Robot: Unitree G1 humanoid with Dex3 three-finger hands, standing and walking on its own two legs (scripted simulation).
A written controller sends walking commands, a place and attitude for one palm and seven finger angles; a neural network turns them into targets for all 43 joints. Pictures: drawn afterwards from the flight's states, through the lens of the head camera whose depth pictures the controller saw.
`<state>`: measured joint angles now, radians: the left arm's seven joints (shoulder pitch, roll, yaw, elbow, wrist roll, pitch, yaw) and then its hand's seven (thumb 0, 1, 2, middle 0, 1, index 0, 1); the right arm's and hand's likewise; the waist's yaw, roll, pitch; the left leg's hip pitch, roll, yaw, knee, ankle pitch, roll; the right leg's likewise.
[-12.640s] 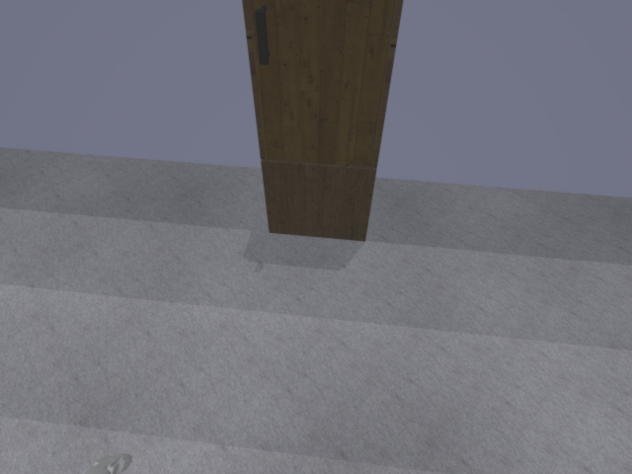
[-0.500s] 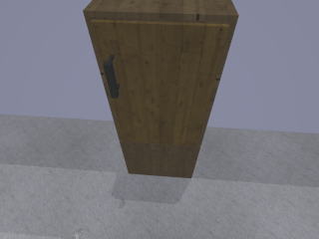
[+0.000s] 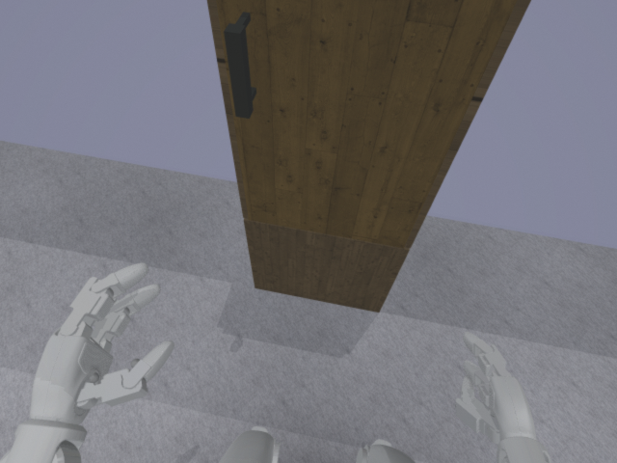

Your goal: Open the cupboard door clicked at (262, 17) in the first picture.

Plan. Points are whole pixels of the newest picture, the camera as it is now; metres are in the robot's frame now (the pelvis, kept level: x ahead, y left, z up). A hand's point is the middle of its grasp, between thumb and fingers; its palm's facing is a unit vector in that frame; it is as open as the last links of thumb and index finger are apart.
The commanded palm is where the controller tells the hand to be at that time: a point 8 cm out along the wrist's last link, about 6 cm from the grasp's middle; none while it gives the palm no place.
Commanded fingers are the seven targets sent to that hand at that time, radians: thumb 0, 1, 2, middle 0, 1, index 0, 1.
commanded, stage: raise the hand with hooked fingers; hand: left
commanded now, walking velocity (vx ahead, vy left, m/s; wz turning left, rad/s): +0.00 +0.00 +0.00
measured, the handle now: (244, 67) +0.62 +0.19 +0.15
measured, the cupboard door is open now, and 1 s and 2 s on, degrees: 0 0 0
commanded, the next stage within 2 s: move the hooked fingers beside the handle in 1.50 s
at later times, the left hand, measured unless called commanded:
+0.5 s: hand (117, 294) +0.26 +0.25 +0.10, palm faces -0.07 -1.00 -0.06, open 12.6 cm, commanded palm +0.23 +0.31 +0.12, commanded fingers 0.00 -0.41 0.34 -0.29 -1.14 -0.29 -1.14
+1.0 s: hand (63, 197) +0.32 +0.30 +0.17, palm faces +0.01 -1.00 -0.04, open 14.0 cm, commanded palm +0.29 +0.34 +0.17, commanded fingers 0.00 -0.50 0.30 -0.30 -1.20 -0.30 -1.20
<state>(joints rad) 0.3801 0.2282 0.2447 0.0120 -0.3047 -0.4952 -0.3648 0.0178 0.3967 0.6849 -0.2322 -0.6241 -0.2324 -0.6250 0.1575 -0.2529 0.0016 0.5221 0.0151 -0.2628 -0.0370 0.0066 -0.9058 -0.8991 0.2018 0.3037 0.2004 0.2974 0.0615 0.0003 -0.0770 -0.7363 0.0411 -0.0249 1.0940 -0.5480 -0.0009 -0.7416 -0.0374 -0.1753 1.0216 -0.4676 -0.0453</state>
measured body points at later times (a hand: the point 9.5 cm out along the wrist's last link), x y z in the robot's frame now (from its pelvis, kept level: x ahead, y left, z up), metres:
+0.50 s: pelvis +0.00 +0.02 +0.03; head +0.04 +0.03 +0.48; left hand +0.25 +0.30 +0.10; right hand +0.15 -0.25 -0.03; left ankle +0.00 +0.12 -0.67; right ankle +0.03 -0.10 -0.67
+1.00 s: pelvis +0.02 +0.03 +0.05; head +0.04 +0.03 +0.50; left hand +0.31 +0.35 +0.18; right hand +0.18 -0.21 -0.02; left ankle +0.00 +0.12 -0.67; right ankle +0.03 -0.10 -0.67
